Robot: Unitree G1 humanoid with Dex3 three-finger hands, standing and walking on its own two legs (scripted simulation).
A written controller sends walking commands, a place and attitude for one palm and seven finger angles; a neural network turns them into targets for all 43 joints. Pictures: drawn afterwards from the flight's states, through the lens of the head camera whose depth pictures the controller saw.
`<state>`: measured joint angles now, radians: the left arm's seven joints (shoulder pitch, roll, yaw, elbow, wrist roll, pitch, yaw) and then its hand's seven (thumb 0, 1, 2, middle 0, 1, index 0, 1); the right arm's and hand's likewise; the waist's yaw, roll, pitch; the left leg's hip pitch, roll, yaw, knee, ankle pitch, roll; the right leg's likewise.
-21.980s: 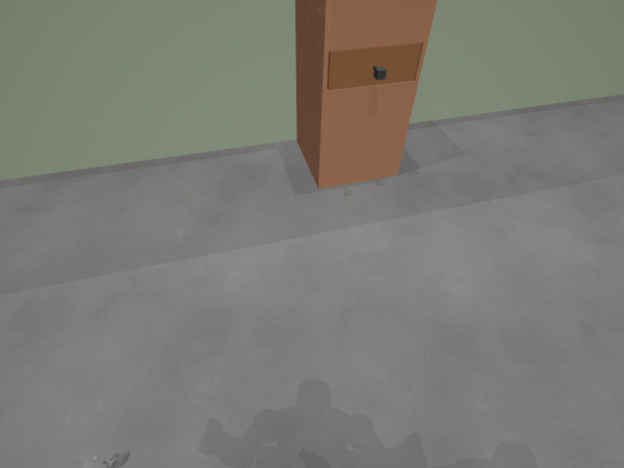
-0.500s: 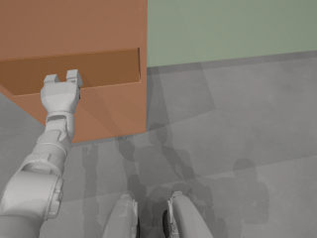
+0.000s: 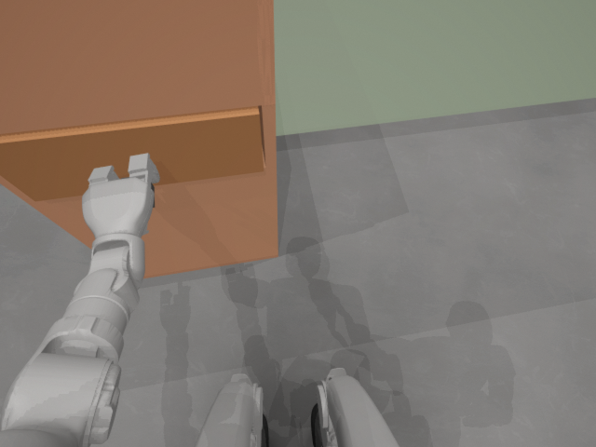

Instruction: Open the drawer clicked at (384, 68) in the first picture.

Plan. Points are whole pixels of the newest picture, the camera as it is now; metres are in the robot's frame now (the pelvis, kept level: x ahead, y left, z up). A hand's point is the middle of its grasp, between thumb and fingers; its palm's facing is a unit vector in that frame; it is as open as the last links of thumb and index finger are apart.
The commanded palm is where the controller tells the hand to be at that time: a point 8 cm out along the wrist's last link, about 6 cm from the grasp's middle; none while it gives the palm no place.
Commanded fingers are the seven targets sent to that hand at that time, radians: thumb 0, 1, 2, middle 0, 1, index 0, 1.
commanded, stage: pull the drawer open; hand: left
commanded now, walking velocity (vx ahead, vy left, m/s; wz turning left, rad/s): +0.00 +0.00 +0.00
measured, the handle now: (138, 182) +0.50 +0.23 -0.05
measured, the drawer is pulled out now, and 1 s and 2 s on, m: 0.01 0.12 0.21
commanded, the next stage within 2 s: none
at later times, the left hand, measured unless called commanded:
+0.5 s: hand (137, 251) +0.39 +0.23 -0.07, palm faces -0.04 -0.07 -1.00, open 7.3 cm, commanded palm +0.36 +0.22 -0.01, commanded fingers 0.00 0.90 0.90 -0.40 -1.35 -0.40 -1.35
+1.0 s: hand (136, 290) +0.33 +0.22 -0.07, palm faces -0.04 -0.06 -1.00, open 7.3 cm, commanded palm +0.30 +0.21 -0.01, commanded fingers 0.00 0.90 0.90 -0.40 -1.35 -0.40 -1.35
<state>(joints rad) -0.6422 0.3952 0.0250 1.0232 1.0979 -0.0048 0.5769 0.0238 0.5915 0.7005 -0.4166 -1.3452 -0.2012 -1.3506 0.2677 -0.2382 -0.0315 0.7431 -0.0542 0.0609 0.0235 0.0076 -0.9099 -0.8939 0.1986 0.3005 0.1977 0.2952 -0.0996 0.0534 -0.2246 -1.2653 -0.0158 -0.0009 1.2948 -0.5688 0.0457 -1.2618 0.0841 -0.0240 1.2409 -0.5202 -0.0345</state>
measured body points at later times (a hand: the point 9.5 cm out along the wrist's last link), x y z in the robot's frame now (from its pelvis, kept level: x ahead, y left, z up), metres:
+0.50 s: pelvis +0.02 +0.00 +0.02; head +0.15 +0.01 +0.45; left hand +0.39 +0.23 -0.01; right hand +0.13 -0.26 -0.12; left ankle +0.01 +0.09 -0.61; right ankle +0.02 -0.10 -0.61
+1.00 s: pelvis +0.01 +0.00 +0.02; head +0.12 +0.00 +0.45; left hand +0.33 +0.22 -0.01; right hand +0.13 -0.25 -0.12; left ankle +0.01 +0.09 -0.61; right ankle +0.02 -0.10 -0.61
